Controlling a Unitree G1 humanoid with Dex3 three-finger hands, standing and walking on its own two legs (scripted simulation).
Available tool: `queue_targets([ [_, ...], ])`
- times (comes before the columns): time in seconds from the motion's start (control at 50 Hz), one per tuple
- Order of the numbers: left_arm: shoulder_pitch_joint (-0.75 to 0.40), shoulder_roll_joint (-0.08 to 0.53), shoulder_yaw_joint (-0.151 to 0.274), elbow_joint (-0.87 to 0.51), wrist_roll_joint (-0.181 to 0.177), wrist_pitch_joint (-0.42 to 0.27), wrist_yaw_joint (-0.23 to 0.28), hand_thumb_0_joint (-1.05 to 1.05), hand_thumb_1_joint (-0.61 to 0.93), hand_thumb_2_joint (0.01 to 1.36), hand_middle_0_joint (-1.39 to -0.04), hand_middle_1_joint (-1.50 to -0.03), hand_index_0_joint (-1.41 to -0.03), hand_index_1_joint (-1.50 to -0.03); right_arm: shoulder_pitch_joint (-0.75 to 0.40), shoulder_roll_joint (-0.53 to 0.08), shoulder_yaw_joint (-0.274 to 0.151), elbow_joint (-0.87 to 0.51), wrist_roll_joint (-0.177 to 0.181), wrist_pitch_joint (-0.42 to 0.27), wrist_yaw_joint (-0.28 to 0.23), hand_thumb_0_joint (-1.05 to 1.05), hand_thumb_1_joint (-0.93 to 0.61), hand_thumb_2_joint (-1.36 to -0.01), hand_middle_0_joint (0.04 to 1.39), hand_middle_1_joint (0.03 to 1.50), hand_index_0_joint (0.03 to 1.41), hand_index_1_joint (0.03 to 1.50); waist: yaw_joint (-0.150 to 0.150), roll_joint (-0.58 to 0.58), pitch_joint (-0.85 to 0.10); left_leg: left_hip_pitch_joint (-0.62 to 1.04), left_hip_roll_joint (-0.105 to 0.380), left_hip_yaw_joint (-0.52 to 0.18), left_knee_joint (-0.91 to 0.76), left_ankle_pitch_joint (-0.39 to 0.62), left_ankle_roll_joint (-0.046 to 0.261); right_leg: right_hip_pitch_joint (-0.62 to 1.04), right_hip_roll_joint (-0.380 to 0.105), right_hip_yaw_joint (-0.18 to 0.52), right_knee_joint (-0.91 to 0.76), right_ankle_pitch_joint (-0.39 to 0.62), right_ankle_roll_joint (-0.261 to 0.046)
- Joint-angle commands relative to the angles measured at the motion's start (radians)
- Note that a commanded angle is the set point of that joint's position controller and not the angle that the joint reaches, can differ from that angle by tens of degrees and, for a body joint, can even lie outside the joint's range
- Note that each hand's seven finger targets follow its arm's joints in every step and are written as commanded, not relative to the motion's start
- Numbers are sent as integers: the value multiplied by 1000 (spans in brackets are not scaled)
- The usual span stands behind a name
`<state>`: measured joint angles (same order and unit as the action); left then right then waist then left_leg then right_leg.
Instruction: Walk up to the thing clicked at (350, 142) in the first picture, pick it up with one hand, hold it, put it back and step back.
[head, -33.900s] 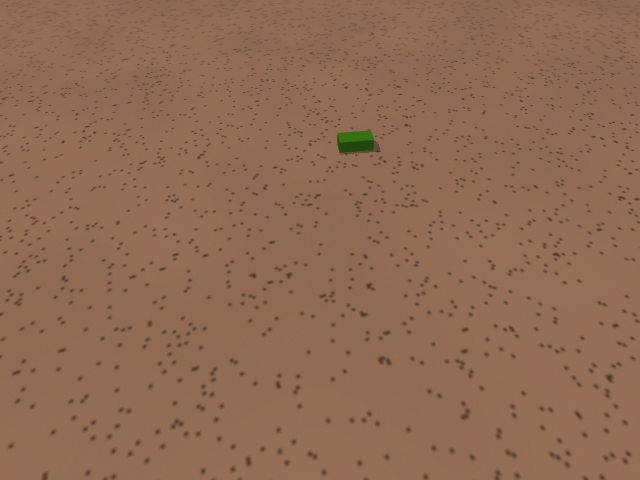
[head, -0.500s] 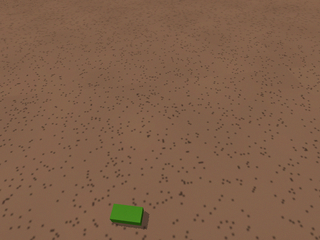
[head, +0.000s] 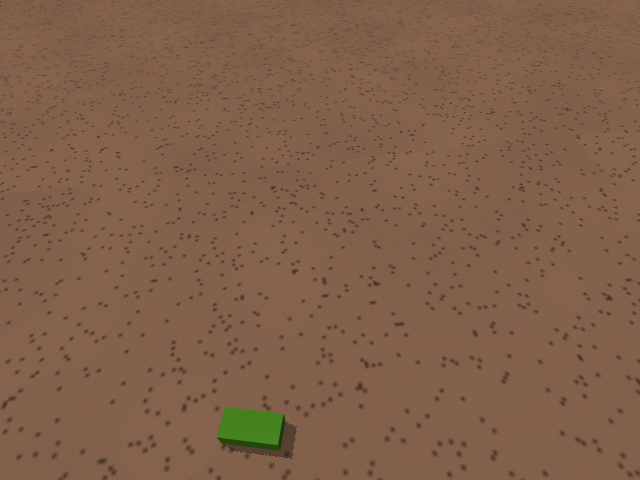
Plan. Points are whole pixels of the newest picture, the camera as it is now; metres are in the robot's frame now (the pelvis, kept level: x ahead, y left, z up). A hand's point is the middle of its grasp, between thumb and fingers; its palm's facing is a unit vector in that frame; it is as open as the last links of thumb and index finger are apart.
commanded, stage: stand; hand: left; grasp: from above
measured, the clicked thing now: (252, 428) +0.40 +0.24 -0.75
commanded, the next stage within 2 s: step back in 0.42 s
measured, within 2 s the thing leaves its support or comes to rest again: neither
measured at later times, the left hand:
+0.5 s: hand out of the picture +0.07 +0.25 -0.16, palm faces +0.03 -0.94 -0.34, open 7.4 cm
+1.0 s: hand out of the picture +0.04 +0.32 -0.18, palm faces -0.06 -0.94 -0.35, open 7.4 cm
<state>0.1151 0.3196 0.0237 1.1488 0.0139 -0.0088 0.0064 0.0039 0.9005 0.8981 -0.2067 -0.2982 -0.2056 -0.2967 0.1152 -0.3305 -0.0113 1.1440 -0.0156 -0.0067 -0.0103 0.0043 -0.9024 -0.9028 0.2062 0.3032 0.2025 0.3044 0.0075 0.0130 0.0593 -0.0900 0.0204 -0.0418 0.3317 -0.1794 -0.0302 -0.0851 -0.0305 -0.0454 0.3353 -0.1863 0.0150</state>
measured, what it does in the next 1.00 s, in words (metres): walks backwards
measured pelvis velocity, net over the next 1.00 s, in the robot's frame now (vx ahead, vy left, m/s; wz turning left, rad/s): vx -0.08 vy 0.07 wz -0.04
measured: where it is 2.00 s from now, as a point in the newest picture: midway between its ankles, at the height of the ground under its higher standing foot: outside the picture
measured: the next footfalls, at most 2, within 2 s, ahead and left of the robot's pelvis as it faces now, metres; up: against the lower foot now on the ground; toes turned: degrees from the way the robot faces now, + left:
right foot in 1.16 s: -0.08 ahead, -0.05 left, +0.00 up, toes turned -2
left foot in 1.54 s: -0.21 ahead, +0.20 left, +0.00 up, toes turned -3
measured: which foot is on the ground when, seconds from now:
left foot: down 0.00-1.00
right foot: down 0.00-0.72, up 0.74-1.00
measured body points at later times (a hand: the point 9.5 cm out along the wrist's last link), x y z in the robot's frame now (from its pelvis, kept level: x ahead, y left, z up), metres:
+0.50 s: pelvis -0.01 +0.00 +0.00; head +0.02 +0.00 +0.44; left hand +0.07 +0.30 -0.14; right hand +0.07 -0.30 -0.14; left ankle +0.01 +0.14 -0.75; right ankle +0.00 -0.13 -0.75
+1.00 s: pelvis -0.08 +0.07 -0.02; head +0.00 +0.09 +0.42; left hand +0.05 +0.37 -0.16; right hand +0.00 -0.24 -0.13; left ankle -0.05 +0.14 -0.75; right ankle -0.11 -0.07 -0.69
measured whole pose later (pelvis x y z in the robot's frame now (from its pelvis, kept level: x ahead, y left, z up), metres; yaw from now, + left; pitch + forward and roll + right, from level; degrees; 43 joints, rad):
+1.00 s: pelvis -0.08 +0.07 -0.02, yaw -2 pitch -1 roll -1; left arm 0.09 0.38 0.06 0.91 0.00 0.06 0.03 0.00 0.90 0.90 -0.21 -0.30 -0.20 -0.30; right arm 0.13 -0.33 -0.05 0.90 -0.02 0.02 -0.03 0.00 -0.90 -0.90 0.21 0.30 0.21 0.30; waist -0.02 -0.05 0.20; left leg -0.28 -0.04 0.05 0.57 -0.26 0.08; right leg -0.38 0.07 0.13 0.99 -0.48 0.01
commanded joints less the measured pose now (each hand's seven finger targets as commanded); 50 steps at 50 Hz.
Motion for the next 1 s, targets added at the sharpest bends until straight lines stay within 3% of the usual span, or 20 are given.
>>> queue_targets([
  [0.0, -41, 212, 36, -65, 0, -17, 12, 0, 900, 900, -200, -300, -200, -300, -30, -195, -30, -59, 0, -16, -8, 0, -900, -900, 200, 300, 200, 300, -8, -13, -39, -32, 98, -66, -60, 118, 41, -5, -98, 83, -65, 70, -24],
  [0.16, -42, 224, 38, -69, 1, -19, 8, 0, 900, 900, -200, -300, -200, -300, -33, -198, -32, -62, -1, -14, -3, 0, -900, -900, 200, 300, 200, 300, -6, -9, -23, -56, 92, -69, -68, 32, 46, -19, -98, 93, -76, -3, -26],
  [0.38, -37, 221, 32, -79, -3, -23, 8, 0, 900, 900, -200, -300, -200, -300, -27, -207, -30, -63, 0, -18, -4, 0, -900, -900, 200, 300, 200, 300, -7, -8, -81, -22, 100, -62, -42, 165, 45, 23, -107, 87, -53, 148, -28],
  [0.4, -39, 300, 83, -92, -21, -12, 13, 0, 900, 900, -200, -300, -200, -300, -55, -263, -48, -87, 9, 2, 3, 0, -900, -900, 200, 300, 200, 300, -7, -17, 52, -134, 72, -67, 68, 283, 66, -60, -99, 102, 23, 288, -39],
  [0.46, -9, 302, 96, -130, -24, -4, 20, 0, 900, 900, -200, -300, -200, -300, -17, -225, -51, -122, 23, 15, 4, 0, -900, -900, 200, 300, 200, 300, -13, -65, -43, -106, 22, -5, 233, 270, 63, -45, -161, 139, 34, 410, -118],
  [0.48, -32, 310, 101, -149, -20, -1, 21, 0, 900, 900, -200, -300, -200, -300, 2, -224, -57, -130, 22, 22, 3, 0, -900, -900, 200, 300, 200, 300, -23, -102, -68, -122, -6, 17, 299, 205, 60, -51, -202, 173, 26, 418, -158],
  [0.54, -115, 319, 109, -228, 6, 8, 22, 0, 900, 900, -200, -300, -200, -300, 61, -230, -76, -159, 15, 47, 10, 0, -900, -900, 200, 300, 200, 300, -37, -207, -113, -155, -54, -5, 547, -310, 74, -128, -338, 266, 30, 387, -267],
  [0.58, -145, 317, 109, -260, 15, 13, 22, 0, 900, 900, -200, -300, -200, -300, 82, -234, -82, -182, 17, 52, 17, 0, -900, -900, 200, 300, 200, 300, -48, -208, -107, -163, -30, -37, 541, -334, 89, -170, -324, 224, 84, 370, -252],
  [0.62, -162, 296, 101, -278, 13, 19, 22, 0, 900, 900, -200, -300, -200, -300, 98, -223, -82, -191, 18, 46, 17, 0, -900, -900, 200, 300, 200, 300, -53, -203, -103, -190, -28, -6, 412, -216, 82, -129, -259, 165, 161, 371, -197],
  [0.64, -147, 287, 97, -281, 8, 25, 21, 0, 900, 900, -200, -300, -200, -300, 103, -219, -81, -192, 14, 38, 15, 0, -900, -900, 200, 300, 200, 300, -46, -172, -105, -186, -30, 20, 294, -103, 73, -106, -220, 136, 213, 346, -167],
  [0.66, -138, 282, 92, -294, 0, 35, 19, 0, 900, 900, -200, -300, -200, -300, 102, -237, -87, -201, 3, 32, 12, 0, -900, -900, 200, 300, 200, 300, -47, -103, -94, -160, 6, -6, 172, 164, 73, -133, -168, 107, 291, 272, -125],
  [0.68, -136, 237, 83, -311, -13, 44, 19, 0, 900, 900, -200, -300, -200, -300, 90, -291, -103, -213, -14, 26, 5, 0, -900, -900, 200, 300, 200, 300, -45, 85, -86, -139, 124, -179, 90, 409, 95, -202, -32, 59, 445, 106, -71],
  [0.7, -140, 199, 78, -319, -20, 54, 25, 0, 900, 900, -200, -300, -200, -300, 99, -343, -115, -215, -21, 20, 2, 0, -900, -900, 200, 300, 200, 300, -47, 204, -65, -35, 221, -345, 41, 599, 142, -377, 124, 100, 573, -349, -56],
  [0.74, -67, 211, 78, -302, -11, 64, 40, 0, 900, 900, -200, -300, -200, -300, 77, -372, -120, -242, -15, 14, -4, 0, -900, -900, 200, 300, 200, 300, -41, 165, -103, -51, 293, -394, 66, 647, 191, -381, 133, 232, 740, -475, -53],
  [0.78, -73, 236, 84, -297, -14, 66, 45, 0, 900, 900, -200, -300, -200, -300, 4, -334, -114, -271, -17, 13, -18, 0, -900, -900, 200, 300, 200, 300, -27, 165, -118, -38, 247, -308, 77, 559, 171, -399, 123, 273, 806, -400, -54],
  [0.82, 8, 245, 83, -287, -21, 67, 41, 0, 900, 900, -200, -300, -200, -300, -38, -283, -104, -295, -18, 12, -28, 0, -900, -900, 200, 300, 200, 300, 24, 146, -137, 64, 174, -187, 124, 551, 137, -444, 117, 259, 819, -293, -46],
  [0.84, 29, 246, 88, -285, -15, 65, 39, 0, 900, 900, -200, -300, -200, -300, -26, -262, -101, -301, -14, 11, -31, 0, -900, -900, 200, 300, 200, 300, 21, 129, -161, 118, 183, -184, 142, 572, 157, -444, 115, 239, 831, -284, -33],
  [0.88, 10, 233, 87, -302, -7, 56, 36, 0, 900, 900, -200, -300, -200, -300, 39, -247, -104, -299, -11, 11, -37, 0, -900, -900, 200, 300, 200, 300, -15, 115, -171, 189, 172, -167, 165, 623, 135, -449, 108, 212, 749, -273, -10],
  [0.92, -27, 233, 87, -327, -5, 48, 36, 0, 900, 900, -200, -300, -200, -300, 73, -250, -106, -302, -4, 14, -39, 0, -900, -900, 200, 300, 200, 300, -48, 103, -139, 199, 204, -184, 171, 630, 186, -440, 93, 199, 661, -306, 5],
  [0.98, -25, 233, 91, -339, -3, 45, 33, 0, 900, 900, -200, -300, -200, -300, 83, -266, -111, -312, -6, 19, -38, 0, -900, -900, 200, 300, 200, 300, -66, 99, -107, 157, 225, -196, 158, 560, 210, -390, 75, 175, 533, -305, -1],
])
